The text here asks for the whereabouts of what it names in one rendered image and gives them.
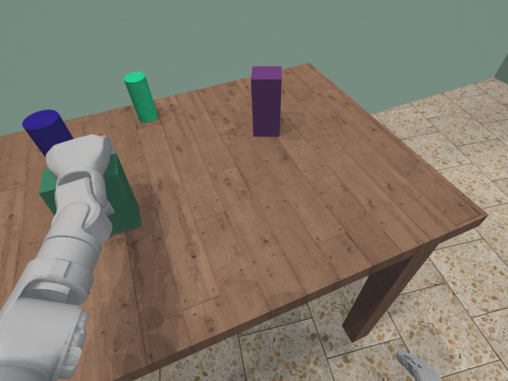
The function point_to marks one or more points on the robot left upper arm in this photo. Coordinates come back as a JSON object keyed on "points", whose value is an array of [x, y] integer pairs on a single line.
{"points": [[41, 340]]}

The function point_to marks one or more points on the robot right hand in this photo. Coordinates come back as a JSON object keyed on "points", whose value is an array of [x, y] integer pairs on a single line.
{"points": [[417, 367]]}

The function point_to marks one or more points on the table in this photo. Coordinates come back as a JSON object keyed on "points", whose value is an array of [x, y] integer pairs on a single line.
{"points": [[236, 229]]}

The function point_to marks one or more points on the robot left hand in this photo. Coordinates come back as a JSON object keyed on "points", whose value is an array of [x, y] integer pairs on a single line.
{"points": [[90, 151]]}

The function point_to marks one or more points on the sponge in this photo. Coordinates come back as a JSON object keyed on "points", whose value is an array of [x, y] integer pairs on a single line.
{"points": [[118, 193]]}

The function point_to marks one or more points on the robot left forearm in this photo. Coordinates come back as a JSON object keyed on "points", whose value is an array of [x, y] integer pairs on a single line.
{"points": [[62, 270]]}

